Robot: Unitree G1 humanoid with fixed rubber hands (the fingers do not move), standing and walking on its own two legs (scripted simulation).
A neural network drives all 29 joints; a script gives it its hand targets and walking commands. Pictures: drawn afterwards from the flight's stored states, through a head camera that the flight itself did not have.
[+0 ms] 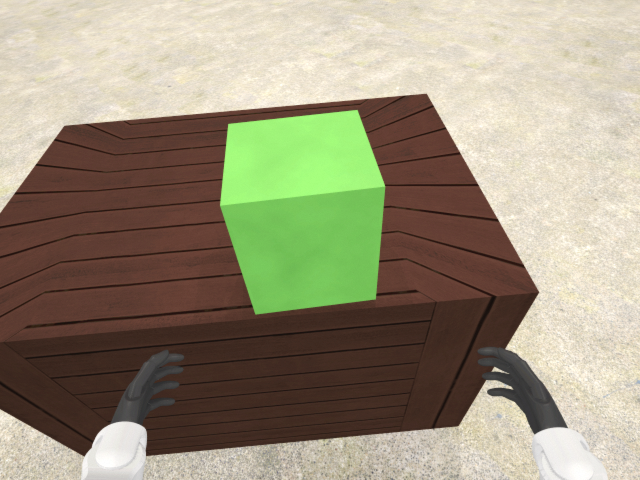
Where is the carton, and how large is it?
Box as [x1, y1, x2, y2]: [220, 110, 384, 314]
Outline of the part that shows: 357,110 228,124 220,206 255,314 375,298 384,184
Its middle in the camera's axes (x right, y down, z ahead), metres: -0.02 -0.04 +0.65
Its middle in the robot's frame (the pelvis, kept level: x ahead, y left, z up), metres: +0.51 +0.06 +0.03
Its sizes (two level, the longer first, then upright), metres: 0.210 0.200 0.250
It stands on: a pedestal, 0.68 m high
